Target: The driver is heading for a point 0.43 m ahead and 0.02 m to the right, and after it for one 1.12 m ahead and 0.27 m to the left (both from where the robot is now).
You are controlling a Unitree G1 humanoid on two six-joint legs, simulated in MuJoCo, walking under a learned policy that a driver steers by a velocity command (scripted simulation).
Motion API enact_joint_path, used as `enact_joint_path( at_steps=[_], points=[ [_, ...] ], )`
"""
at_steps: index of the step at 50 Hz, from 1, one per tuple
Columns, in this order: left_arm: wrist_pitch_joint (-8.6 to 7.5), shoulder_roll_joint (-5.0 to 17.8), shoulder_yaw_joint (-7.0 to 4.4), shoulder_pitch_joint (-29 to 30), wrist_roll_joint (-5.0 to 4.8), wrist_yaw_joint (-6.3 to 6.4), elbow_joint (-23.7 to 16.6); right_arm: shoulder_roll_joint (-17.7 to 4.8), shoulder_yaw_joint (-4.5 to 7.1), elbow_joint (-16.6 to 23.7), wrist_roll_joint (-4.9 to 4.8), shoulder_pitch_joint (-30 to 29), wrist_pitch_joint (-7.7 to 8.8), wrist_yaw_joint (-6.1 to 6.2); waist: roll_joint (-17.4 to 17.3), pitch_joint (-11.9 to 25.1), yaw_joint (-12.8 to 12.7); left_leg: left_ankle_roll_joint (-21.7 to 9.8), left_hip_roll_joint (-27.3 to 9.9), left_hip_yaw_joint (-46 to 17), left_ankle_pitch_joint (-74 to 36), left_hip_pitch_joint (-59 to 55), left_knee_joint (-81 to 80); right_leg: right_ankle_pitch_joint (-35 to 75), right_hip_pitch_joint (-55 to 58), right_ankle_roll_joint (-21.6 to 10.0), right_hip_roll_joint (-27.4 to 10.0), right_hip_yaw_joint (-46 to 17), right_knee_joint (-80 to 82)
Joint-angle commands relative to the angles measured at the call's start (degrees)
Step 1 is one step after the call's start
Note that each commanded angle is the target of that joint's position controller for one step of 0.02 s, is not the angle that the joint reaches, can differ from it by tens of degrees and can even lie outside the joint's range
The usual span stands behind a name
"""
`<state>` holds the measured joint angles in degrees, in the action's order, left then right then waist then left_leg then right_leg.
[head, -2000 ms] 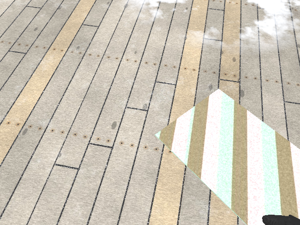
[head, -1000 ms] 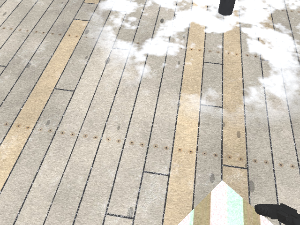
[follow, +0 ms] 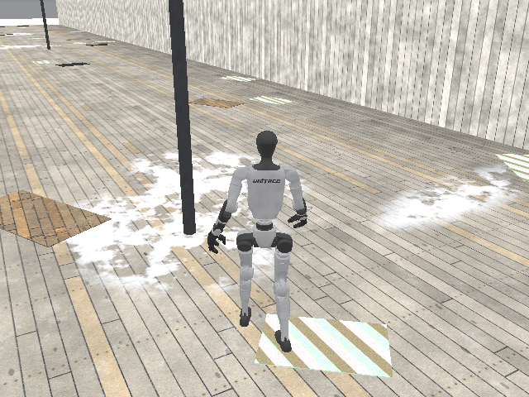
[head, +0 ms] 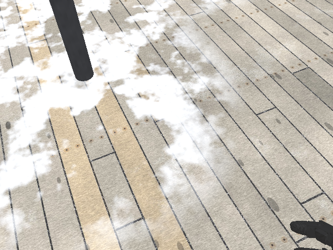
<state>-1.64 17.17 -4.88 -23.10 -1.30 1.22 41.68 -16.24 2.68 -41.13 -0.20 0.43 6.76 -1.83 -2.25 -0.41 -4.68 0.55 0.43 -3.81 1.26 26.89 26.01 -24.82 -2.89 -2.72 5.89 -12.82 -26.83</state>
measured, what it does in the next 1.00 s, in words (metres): walks ahead: left foot, then right foot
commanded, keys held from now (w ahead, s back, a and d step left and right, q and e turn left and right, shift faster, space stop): w+e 0.38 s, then q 0.62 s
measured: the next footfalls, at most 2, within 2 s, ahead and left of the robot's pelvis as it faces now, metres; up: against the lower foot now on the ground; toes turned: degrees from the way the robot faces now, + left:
left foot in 0.02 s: +0.17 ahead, +0.13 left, +0.00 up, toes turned -4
right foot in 0.52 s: +0.40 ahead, -0.19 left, +0.00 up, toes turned -17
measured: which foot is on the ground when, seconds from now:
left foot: up 0.00-0.00, down 0.02-0.52, up 0.54-0.96, down 0.98-1.00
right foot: down 0.00-0.02, up 0.04-0.50, down 0.52-0.98, up 1.00-1.00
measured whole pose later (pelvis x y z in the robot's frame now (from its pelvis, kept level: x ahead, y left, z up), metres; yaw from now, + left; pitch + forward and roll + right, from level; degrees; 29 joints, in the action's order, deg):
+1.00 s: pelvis +0.36 -0.04 +0.00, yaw -2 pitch +1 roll -2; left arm 0.2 17.0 -4.4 -5.7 -0.1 1.3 45.2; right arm -17.6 4.5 -42.9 -0.3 9.5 -3.7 -0.3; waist 0.4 -2.4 0.7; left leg -2.3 -2.5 2.7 16.4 19.0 34.5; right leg -16.9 -16.2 1.5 -5.6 13.0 -33.3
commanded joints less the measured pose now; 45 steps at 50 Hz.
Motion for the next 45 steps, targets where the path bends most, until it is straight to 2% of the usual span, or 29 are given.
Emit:
enact_joint_path(
  at_steps=[1,2,3,4,5,6,7,9,11,12,13,14,19,20,22,24,25,26,27,28,29,30,31,32,33,35,40,42,45],
  points=[
    [-0.48,2.64,0.05,2.92,1.14,-0.09,-4.91,-12.67,4.53,1.01,1.14,15.32,1.4,1.01,3.08,13.42,10.73,-6.3,-11.4,-9.76,5.64,-30.9,-0.08,17.79,-13.12,-3.09,-6.71,-4.38,-20.86],
    [-1.03,-0.53,1.01,-5.53,-0.72,-0.13,-6.47,-16.75,5.49,-1.01,1.59,19.93,0.58,0.8,-17.09,19.45,6.61,-15.96,-23.76,-37.4,18.03,-48.0,-5.87,-9.31,-34.24,0.87,1.01,2.3,-39.23],
    [-1.07,5.85,0.1,-5.24,-1.42,0.16,-4.74,-11.12,4.33,-0.32,-0.01,18.46,0.33,0.49,-11.59,15.75,7.74,-15.26,-24.44,-41.9,30.76,-45.89,-8.75,-8.1,-41.37,1.55,-4.07,1.0,-46.92],
    [-0.78,9.1,-0.83,1.26,-0.97,0.11,-5.18,-7.33,3.31,0.5,-0.18,15.87,-0.09,0.81,-5.98,8.55,9.33,-12.53,-21.83,-31.98,29.39,-38.95,-9.48,-2.66,-42.84,1.81,-6.12,2.29,-48.37],
    [-0.51,8.79,-0.92,4.51,-0.32,0.19,-5.78,-6.39,2.79,0.81,0.4,13.03,-0.56,0.96,-2.21,4.58,8.48,-10.98,-19.43,-24.3,21.99,-31.94,-10.25,1.4,-40.93,2.07,-8.11,4.13,-47.31],
    [-0.47,7.96,-1.05,7.16,0.48,0.02,-6.46,-5.01,2.35,0.37,0.67,11.51,-0.85,1.04,-1.12,1.07,7.88,-9.99,-16.65,-18.39,15.81,-26.42,-11.76,4.04,-39.62,1.92,-9.56,4.27,-44.28],
    [-0.3,6.77,-1.03,6.39,0.0,-0.42,-6.9,-4.97,2.13,-0.01,1.14,10.93,-0.71,1.29,-3.88,0.59,6.22,-9.85,-15.91,-14.8,11.97,-23.15,-12.9,5.95,-36.99,1.87,-11.06,4.34,-42.83],
    [0.22,4.44,-0.58,6.17,-0.5,-0.87,-7.26,-5.04,2.32,-1.0,0.65,11.27,-0.28,1.38,-4.62,0.2,5.72,-10.72,-15.0,-9.41,7.74,-20.98,-15.29,6.84,-36.03,2.24,-12.14,6.01,-40.11],
    [0.61,3.3,-0.15,8.35,-0.3,-0.9,-8.63,-6.83,2.86,-1.83,0.44,11.52,0.03,1.49,-3.28,-1.15,5.69,-12.14,-16.16,-6.33,4.56,-20.07,-17.36,8.91,-38.07,2.9,-13.03,6.4,-36.4],
    [0.6,3.28,-0.13,9.29,0.08,-0.97,-8.63,-6.45,2.86,-2.22,0.31,12.46,0.11,1.49,-1.79,-1.43,6.31,-11.63,-15.17,-2.9,-1.34,-21.24,-16.88,10.62,-39.16,3.0,-12.88,6.51,-35.11],
    [0.52,2.6,0.11,9.82,-0.06,-1.19,-9.22,-8.01,3.18,-2.62,0.45,12.17,-0.08,1.5,-3.14,-0.92,5.8,-11.87,-15.9,-1.78,-1.69,-22.14,-17.24,13.61,-39.77,3.27,-13.05,6.87,-32.03],
    [0.36,2.94,0.11,10.74,-0.1,-1.39,-9.14,-8.23,3.29,-2.71,0.43,12.02,-0.21,1.55,-2.08,-0.78,6.24,-11.51,-15.25,0.41,-2.72,-22.59,-17.6,16.84,-39.39,3.25,-13.16,7.23,-29.4],
    [-0.39,1.31,0.95,19.67,-0.08,-3.3,-11.37,-10.09,3.43,-4.3,-0.14,14.74,-1.31,1.96,-0.65,-3.26,9.49,-9.32,-14.52,8.91,-5.73,-25.2,-17.35,26.39,-35.89,1.99,-11.59,12.24,-14.92],
    [-0.58,0.85,1.15,21.72,0.17,-3.59,-11.99,-9.67,3.21,-5.03,-0.48,16.14,-1.74,1.9,0.18,-4.41,10.16,-9.03,-14.05,9.9,-10.52,-25.78,-16.23,25.57,-34.96,1.51,-10.47,12.98,-12.03],
    [-1.01,0.62,1.13,22.46,0.48,-3.98,-13.1,-10.85,3.25,-6.4,-1.22,17.69,-2.59,1.72,-1.12,-4.16,9.0,-8.89,-15.45,9.41,-21.74,-27.19,-13.0,22.07,-30.61,0.07,-8.39,14.02,-8.16],
    [-1.44,3.55,-0.27,16.82,1.56,-3.96,-11.71,-12.58,3.43,-6.96,-2.09,16.97,-3.14,1.9,-3.08,0.33,4.46,-7.42,-14.69,9.45,-37.12,-29.34,-4.37,20.08,-21.14,-2.25,-4.78,15.66,-3.94],
    [-1.56,5.72,-1.41,9.31,1.97,-3.56,-9.24,-12.29,3.08,-7.15,-2.44,15.86,-3.28,1.91,-2.27,4.44,-0.27,-5.64,-12.65,10.59,-38.24,-27.2,4.05,27.62,-10.13,-3.99,-3.75,16.22,1.25],
    [-1.26,9.48,-2.41,3.44,2.81,-2.48,-7.53,-9.79,2.03,-6.65,-1.35,16.62,-2.83,1.84,0.16,9.77,-2.57,-2.84,-9.44,11.03,-25.57,-18.09,15.09,46.66,4.59,-5.8,-9.14,11.82,-0.81],
    [-0.76,13.58,-2.16,0.96,4.64,-1.36,-7.65,-3.0,-0.52,-5.14,1.11,21.91,-2.1,0.82,15.24,20.07,0.38,1.57,-0.92,9.73,27.81,2.59,38.6,75.53,27.01,-16.21,-28.82,-9.3,-7.16],
    [-0.56,10.67,-1.38,0.16,4.06,-1.58,-8.39,-6.46,-0.04,-8.17,-0.88,25.0,-2.0,0.57,13.06,32.14,-1.49,2.28,0.82,-3.64,41.31,3.32,48.96,74.99,27.7,-20.98,-33.72,-17.23,-4.82],
    [-0.44,8.8,-0.92,3.13,3.05,-1.86,-8.08,-10.66,1.45,-7.0,-2.78,19.46,-2.41,0.58,9.18,25.23,-1.95,1.94,-2.19,-4.61,38.94,6.5,49.44,70.86,21.36,-17.87,-29.57,-8.17,-2.9],
    [-0.74,7.07,-0.32,7.18,2.04,-1.91,-7.27,-8.94,1.1,-5.68,-2.77,15.88,-2.87,1.02,7.85,16.89,0.17,2.03,-4.21,-2.22,35.4,9.55,45.33,63.18,14.36,-14.63,-26.16,-3.03,-0.55],
    [-1.08,4.83,0.35,10.35,1.69,-1.95,-6.61,-7.6,1.06,-6.34,-1.82,15.25,-3.72,1.78,5.64,11.42,2.11,2.68,-5.7,-1.15,32.04,8.77,41.78,56.99,6.7,-12.65,-24.02,0.23,2.39],
    [-1.41,3.32,0.81,13.17,2.2,-1.96,-6.13,-6.95,1.15,-6.81,-1.01,16.02,-5.2,2.46,5.01,8.46,4.46,3.09,-6.69,-0.55,28.83,2.82,39.74,52.23,-2.09,-11.66,-22.42,3.35,6.65],
    [-1.85,3.65,0.6,15.63,2.97,-2.04,-5.75,-5.72,1.13,-7.6,-1.01,19.64,-6.46,2.84,8.33,7.87,6.98,4.25,-6.56,0.07,26.36,-2.97,38.38,51.89,-8.51,-12.71,-23.03,5.58,8.38],
    [-2.22,4.94,-0.1,18.85,3.13,-1.81,-5.15,-5.26,1.44,-7.19,-0.61,20.76,-7.8,3.51,9.58,6.18,8.23,5.42,-5.54,2.07,24.5,-4.48,34.5,49.78,-12.62,-12.64,-22.11,10.03,10.16],
    [-0.94,6.6,-0.88,19.28,2.65,0.25,-2.91,-5.13,1.79,-3.1,-0.4,13.39,-9.56,3.0,8.27,5.52,6.14,3.53,-6.81,3.17,14.91,-4.0,25.94,29.52,-12.58,-11.5,-23.43,13.82,13.65],
    [-0.21,7.11,-1.05,19.26,2.37,0.56,-2.06,-5.92,2.17,-1.54,-0.37,11.12,-10.1,2.53,8.39,4.31,5.43,2.69,-6.69,3.91,15.35,-3.73,23.49,23.47,-11.77,-11.07,-24.25,14.0,13.91],
    [0.69,8.18,-1.44,18.89,1.41,0.41,-0.86,-6.41,2.67,0.37,-0.29,9.31,-10.52,1.61,8.4,3.44,4.98,1.08,-6.03,5.45,18.16,-4.05,18.57,22.91,-8.37,-9.81,-25.72,14.11,11.19]
  ],
)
